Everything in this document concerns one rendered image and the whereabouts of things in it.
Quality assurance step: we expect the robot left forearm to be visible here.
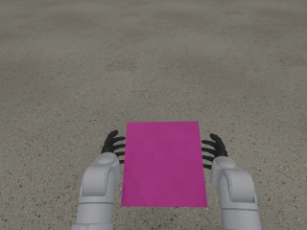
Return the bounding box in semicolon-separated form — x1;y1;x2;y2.
71;152;121;230

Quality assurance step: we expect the left robot hand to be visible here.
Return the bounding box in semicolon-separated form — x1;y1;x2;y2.
101;129;126;164

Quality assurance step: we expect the right robot hand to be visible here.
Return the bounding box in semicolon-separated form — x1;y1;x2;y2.
201;133;228;170

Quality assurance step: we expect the robot right forearm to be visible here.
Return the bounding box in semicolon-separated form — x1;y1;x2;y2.
210;156;262;230

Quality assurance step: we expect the carton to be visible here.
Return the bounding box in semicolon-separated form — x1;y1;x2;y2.
121;121;208;207

